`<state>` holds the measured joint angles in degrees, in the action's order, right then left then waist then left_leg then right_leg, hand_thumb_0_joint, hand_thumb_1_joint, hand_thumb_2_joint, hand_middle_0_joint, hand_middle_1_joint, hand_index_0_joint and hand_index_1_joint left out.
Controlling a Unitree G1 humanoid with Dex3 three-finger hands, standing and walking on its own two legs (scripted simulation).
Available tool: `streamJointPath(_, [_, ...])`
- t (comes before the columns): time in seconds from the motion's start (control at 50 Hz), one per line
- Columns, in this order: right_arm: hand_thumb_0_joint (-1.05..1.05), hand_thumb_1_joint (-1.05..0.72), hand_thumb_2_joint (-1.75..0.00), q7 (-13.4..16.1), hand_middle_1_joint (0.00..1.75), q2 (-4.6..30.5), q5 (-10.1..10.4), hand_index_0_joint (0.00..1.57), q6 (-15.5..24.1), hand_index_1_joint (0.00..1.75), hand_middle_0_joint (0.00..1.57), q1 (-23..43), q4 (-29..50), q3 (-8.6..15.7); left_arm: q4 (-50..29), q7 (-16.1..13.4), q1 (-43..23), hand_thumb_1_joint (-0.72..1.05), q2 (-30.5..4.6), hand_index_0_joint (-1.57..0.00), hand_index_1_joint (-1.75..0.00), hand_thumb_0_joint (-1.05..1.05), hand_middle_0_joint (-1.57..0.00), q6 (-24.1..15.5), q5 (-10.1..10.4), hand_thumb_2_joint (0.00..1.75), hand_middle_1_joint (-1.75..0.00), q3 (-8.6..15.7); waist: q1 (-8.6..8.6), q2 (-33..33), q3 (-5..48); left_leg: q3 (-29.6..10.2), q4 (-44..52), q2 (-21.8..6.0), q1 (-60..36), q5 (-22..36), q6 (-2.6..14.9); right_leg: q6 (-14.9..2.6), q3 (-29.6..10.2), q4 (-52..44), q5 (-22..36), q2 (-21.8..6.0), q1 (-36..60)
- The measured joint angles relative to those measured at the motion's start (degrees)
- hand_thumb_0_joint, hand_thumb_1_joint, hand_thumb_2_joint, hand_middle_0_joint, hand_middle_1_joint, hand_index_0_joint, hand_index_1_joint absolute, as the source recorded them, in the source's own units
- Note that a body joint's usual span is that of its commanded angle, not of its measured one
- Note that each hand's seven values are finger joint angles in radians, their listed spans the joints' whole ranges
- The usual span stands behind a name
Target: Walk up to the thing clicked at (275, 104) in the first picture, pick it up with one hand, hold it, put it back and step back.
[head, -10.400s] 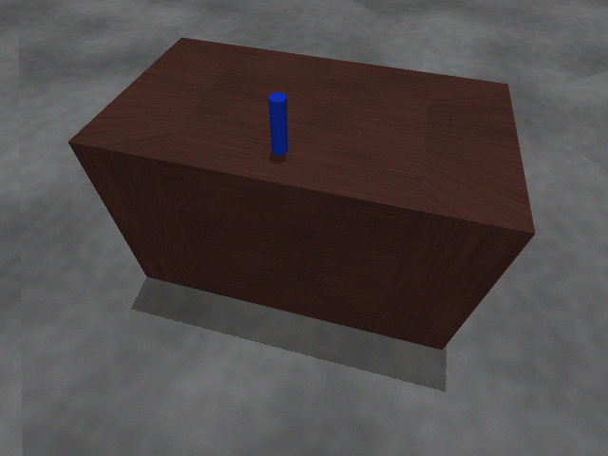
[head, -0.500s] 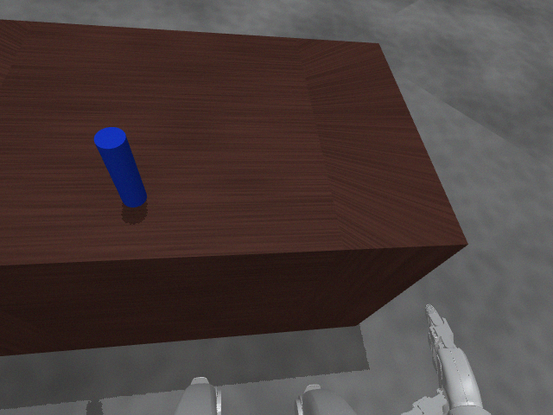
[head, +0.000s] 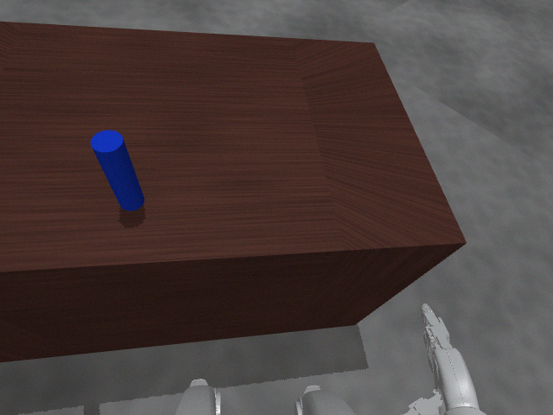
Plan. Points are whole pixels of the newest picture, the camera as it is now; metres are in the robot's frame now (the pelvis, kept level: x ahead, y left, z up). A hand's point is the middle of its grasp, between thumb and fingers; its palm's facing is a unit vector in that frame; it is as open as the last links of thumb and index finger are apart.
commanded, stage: go down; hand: left
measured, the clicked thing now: (121, 174) +0.47 +0.22 +0.01
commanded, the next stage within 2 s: approach in 0.38 s
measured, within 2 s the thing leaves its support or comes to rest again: neither
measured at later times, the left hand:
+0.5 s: hand out of the picture +0.37 +0.40 +0.11, palm faces +0.22 -0.98 +0.01, open 17.5 cm
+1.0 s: hand (70, 202) +0.43 +0.29 -0.01, palm faces +0.13 -0.99 +0.07, open 17.6 cm
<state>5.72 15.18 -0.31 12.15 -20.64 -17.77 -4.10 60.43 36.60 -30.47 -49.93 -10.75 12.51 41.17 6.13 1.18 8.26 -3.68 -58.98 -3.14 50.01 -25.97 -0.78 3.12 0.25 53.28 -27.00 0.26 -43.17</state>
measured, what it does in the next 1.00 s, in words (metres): stands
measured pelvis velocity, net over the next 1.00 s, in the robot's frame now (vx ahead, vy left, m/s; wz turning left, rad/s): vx -0.01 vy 0.00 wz -0.01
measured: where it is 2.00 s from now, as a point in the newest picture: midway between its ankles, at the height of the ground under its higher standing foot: outside the picture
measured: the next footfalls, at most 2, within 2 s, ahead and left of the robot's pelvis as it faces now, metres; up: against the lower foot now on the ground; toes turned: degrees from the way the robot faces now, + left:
none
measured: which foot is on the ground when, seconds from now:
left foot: down 0.00-1.00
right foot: down 0.00-1.00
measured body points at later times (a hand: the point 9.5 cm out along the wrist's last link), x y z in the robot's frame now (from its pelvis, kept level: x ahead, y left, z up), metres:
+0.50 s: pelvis +0.00 +0.00 +0.00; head +0.08 +0.05 +0.44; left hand +0.36 +0.45 +0.11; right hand +0.16 -0.25 -0.03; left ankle +0.02 +0.12 -0.68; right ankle -0.01 -0.16 -0.68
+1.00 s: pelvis -0.01 +0.00 -0.03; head +0.12 +0.06 +0.40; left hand +0.42 +0.35 -0.01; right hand +0.15 -0.26 -0.03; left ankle +0.02 +0.12 -0.68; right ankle -0.01 -0.16 -0.68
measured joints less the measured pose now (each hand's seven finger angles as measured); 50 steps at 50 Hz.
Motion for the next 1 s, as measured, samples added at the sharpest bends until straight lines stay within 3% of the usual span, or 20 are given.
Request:
streamJointPath(0.14, [-0.01,0.53,-0.06,-0.1,0.05,0.0,0.0,0.06,0.0,0.05,0.06,-0.2,0.0,0.5,-1.8,-0.4,1.3,-0.53,1.4,-0.03,-0.05,-0.01,-0.04,-0.1,0.2,0.09,-0.05,0.4,-0.44,0.1,0.0,0.0,0.1,0.1,-0.6,-0.2,-0.04,-0.06,0.0,0.0,-0.2,-0.1,0.6])
streamJointPath(0.56, [-0.01,0.53,-0.06,-0.1,0.05,0.3,-0.1,0.06,-0.7,0.05,0.06,0.6,0.2,0.7,0.5,-0.9,-1.3,-0.53,-0.5,-0.04,-0.07,-0.01,-0.04,-0.4,-0.7,0.10,-0.06,0.4,0.52,0.3,-0.5,-0.4,-0.6,0.0,1.0,0.1,-0.25,-0.21,0.3,0.9,-0.2,0.0,-1.1])
streamJointPath(0.66, [-0.01,0.53,-0.06,-0.3,0.05,0.1,-0.1,0.06,-0.6,0.05,0.05,0.4,0.5,0.5,2.1,-1.4,-1.8,-0.54,-0.4,-0.03,-0.07,-0.01,-0.04,-1.3,-0.4,0.09,-0.06,-1.3,0.48,0.4,-0.1,-0.4,-1.0,0.1,2.1,0.0,-0.21,-0.21,0.3,1.5,-0.4,0.0,-2.1])
streamJointPath(0.82, [-0.01,0.55,-0.05,-1.9,0.05,-0.3,-0.9,0.06,-0.8,0.05,0.06,1.3,3.0,0.7,1.9,-4.3,-3.0,-0.57,5.8,-0.03,-0.08,-0.01,-0.04,-4.3,-0.1,0.09,-0.06,-5.6,1.02,0.7,-0.5,-0.8,-3.7,0.3,5.8,-0.5,-0.30,-0.23,0.5,4.4,-1.2,-0.1,-5.8])
streamJointPath(1.0, [-0.01,0.55,-0.05,-4.3,0.05,0.4,-2.0,0.06,-2.8,0.05,0.06,0.7,8.1,3.3,-0.4,-11.5,-4.7,-0.58,12.9,-0.04,-0.07,-0.01,-0.05,-9.5,-1.9,0.08,-0.06,-7.6,4.31,1.8,-1.6,-0.7,-7.7,-0.3,11.1,-1.5,-0.53,-0.31,0.2,8.7,-2.2,0.6,-11.5])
